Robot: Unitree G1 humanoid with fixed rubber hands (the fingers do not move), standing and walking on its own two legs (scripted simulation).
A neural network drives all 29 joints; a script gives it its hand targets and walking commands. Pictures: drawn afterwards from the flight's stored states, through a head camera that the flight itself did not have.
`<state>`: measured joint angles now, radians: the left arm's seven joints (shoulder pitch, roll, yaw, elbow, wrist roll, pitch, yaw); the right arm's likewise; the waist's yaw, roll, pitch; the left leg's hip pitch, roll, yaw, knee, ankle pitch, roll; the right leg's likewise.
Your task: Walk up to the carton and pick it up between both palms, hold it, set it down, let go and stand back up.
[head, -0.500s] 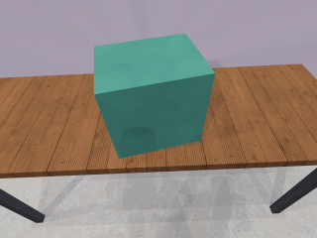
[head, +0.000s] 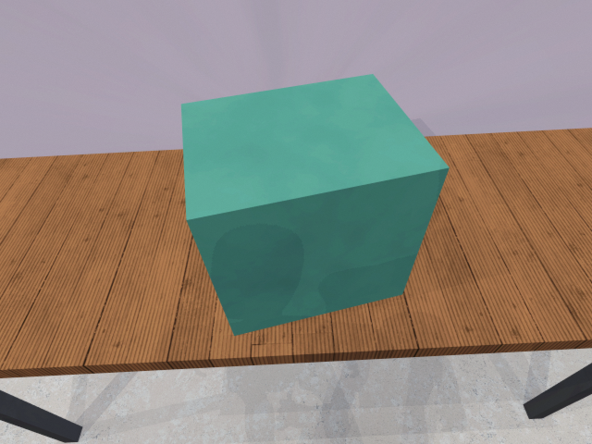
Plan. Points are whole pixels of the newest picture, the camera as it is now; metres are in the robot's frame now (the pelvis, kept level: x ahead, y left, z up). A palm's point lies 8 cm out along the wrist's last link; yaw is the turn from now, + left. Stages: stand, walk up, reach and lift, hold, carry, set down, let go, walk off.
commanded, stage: walk up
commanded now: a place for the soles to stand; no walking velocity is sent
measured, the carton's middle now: (301, 208) +0.44 +0.01 +0.08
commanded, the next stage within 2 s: none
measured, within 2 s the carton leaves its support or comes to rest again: neither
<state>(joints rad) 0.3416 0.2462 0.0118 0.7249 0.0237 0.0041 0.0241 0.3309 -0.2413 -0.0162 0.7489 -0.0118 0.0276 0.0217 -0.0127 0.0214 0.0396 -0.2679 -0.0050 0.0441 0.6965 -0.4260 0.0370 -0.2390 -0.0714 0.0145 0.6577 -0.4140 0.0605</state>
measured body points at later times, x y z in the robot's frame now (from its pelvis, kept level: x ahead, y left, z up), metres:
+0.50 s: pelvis +0.02 +0.00 +0.00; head +0.08 -0.01 +0.45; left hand +0.14 +0.25 -0.12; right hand +0.05 -0.26 -0.13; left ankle -0.03 +0.09 -0.72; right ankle +0.08 -0.11 -0.70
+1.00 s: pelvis -0.03 +0.01 +0.00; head -0.03 +0.03 +0.44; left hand +0.07 +0.28 -0.13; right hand +0.03 -0.26 -0.12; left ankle -0.03 +0.13 -0.72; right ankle +0.04 -0.12 -0.68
